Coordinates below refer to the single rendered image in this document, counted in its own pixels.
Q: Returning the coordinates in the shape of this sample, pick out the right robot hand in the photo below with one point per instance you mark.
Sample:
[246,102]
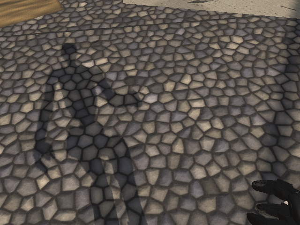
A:
[287,214]

